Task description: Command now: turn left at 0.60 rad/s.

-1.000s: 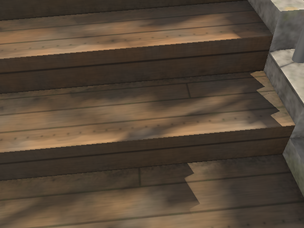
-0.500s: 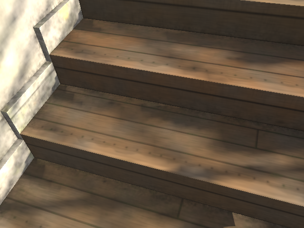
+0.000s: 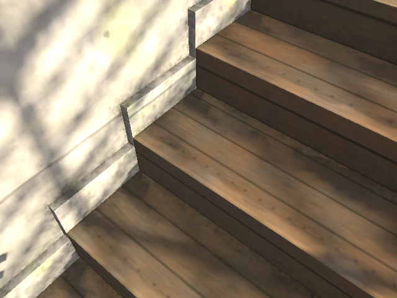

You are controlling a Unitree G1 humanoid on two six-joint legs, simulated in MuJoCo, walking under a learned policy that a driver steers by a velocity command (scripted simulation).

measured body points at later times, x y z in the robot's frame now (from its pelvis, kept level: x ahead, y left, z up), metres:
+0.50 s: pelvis +0.07 -0.01 +0.00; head +0.07 -0.02 +0.45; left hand +0.02 +0.22 -0.13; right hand +0.31 -0.20 -0.09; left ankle +0.03 +0.12 -0.56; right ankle -0.02 -0.13 -0.73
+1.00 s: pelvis +0.26 +0.05 +0.01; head +0.28 +0.06 +0.46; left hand +0.53 +0.24 -0.03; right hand +0.19 -0.21 -0.12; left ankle +0.24 +0.19 -0.73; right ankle +0.29 -0.07 -0.40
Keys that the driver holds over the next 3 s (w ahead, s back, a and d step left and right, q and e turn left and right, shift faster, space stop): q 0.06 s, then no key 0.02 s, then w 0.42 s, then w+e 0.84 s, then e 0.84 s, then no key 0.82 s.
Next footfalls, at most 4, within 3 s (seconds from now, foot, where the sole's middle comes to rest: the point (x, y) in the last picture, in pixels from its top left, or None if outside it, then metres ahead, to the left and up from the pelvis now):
0.34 right None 0.02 -0.13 -0.76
0.76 left None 0.28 0.20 -0.76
1.14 right None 0.41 -0.09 -0.59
1.66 left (245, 166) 0.78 -0.07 -0.42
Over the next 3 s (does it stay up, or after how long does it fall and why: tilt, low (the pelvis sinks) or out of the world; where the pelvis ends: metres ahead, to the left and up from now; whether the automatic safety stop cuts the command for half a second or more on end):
stays up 0.71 -0.15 0.35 its command is cut before an obstacle after 0.7 s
